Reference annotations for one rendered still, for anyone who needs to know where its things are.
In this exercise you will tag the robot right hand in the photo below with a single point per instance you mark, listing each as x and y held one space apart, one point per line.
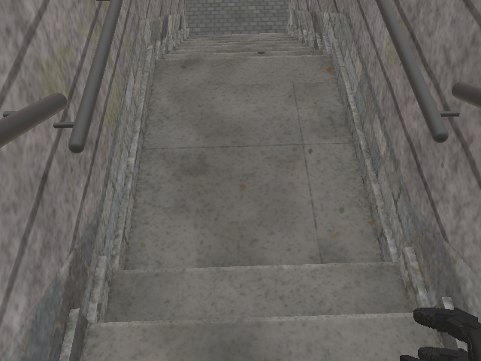
459 324

